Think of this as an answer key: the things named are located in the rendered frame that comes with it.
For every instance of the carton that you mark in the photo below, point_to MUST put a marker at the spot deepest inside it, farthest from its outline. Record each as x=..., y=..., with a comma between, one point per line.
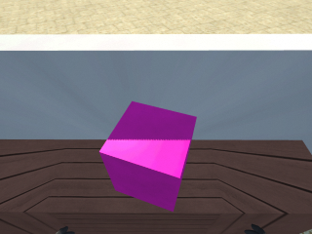
x=146, y=153

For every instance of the pedestal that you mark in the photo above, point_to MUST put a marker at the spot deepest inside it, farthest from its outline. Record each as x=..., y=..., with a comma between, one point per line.
x=227, y=185

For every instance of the robot right hand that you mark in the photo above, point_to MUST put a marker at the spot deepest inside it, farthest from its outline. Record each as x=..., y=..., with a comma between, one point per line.
x=256, y=230

